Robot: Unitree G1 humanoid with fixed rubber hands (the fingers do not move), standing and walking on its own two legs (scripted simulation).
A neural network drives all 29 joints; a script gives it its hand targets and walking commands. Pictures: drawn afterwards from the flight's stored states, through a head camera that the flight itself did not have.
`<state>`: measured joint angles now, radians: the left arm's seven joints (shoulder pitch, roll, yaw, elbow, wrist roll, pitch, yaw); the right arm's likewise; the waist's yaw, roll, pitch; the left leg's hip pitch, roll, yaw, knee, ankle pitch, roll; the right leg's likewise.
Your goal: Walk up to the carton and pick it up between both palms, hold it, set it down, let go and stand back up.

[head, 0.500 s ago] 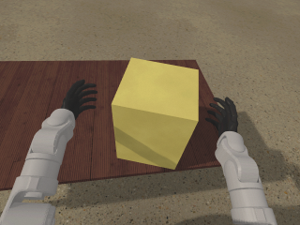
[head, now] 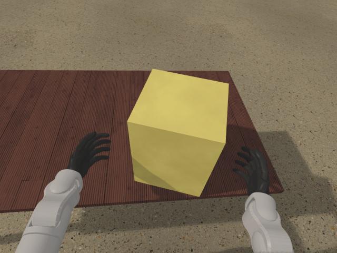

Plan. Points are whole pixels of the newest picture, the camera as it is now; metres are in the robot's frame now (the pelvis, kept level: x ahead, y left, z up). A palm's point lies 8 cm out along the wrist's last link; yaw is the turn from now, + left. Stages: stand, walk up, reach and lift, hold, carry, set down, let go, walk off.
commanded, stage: set down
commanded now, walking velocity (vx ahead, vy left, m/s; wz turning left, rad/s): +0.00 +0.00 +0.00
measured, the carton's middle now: (177, 136) +0.41 +0.01 +0.00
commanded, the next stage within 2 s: let go in 1.94 s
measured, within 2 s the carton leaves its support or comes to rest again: neither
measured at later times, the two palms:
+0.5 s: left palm (74, 198) +0.22 +0.23 +0.00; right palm (250, 215) +0.21 -0.16 +0.00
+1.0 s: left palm (70, 217) +0.18 +0.24 -0.04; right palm (251, 228) +0.19 -0.17 -0.03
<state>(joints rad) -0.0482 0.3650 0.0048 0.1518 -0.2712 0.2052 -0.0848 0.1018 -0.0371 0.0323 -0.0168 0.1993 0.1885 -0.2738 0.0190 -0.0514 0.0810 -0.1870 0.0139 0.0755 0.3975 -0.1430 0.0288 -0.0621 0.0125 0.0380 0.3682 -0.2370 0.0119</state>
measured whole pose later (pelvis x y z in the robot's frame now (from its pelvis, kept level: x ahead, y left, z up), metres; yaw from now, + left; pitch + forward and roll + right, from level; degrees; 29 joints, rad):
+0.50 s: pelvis +0.02 -0.01 +0.00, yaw +1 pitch -4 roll -1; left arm 0.22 0.38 -0.03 0.17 -0.25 -0.07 -0.14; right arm 0.35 0.02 0.10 0.10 0.14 -0.14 -0.27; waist 0.04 -0.04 0.11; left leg -0.18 0.02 0.06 0.45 -0.20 0.02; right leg -0.03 0.02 0.02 0.38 -0.28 0.00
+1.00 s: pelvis +0.02 +0.00 +0.00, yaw +1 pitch -6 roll +0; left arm 0.28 0.37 -0.07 0.32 -0.21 -0.12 -0.10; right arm 0.32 -0.02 0.05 0.39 0.10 -0.28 -0.17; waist 0.03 -0.05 0.11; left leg -0.14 0.00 0.06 0.45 -0.21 0.02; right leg 0.00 0.00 0.02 0.40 -0.30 0.01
